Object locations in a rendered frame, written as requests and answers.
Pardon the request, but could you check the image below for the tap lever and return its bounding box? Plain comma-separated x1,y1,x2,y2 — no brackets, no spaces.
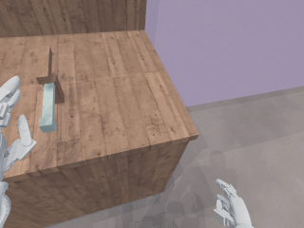
39,83,56,133

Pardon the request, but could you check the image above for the counter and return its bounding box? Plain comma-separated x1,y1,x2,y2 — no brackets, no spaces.
0,0,199,228

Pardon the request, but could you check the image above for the right robot hand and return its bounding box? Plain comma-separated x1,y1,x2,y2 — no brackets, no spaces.
214,179,252,228

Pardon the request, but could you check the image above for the left robot hand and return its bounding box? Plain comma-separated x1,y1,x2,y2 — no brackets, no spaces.
0,75,36,181

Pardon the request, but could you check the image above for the left robot forearm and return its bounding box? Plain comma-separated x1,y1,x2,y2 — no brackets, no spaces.
0,181,11,228

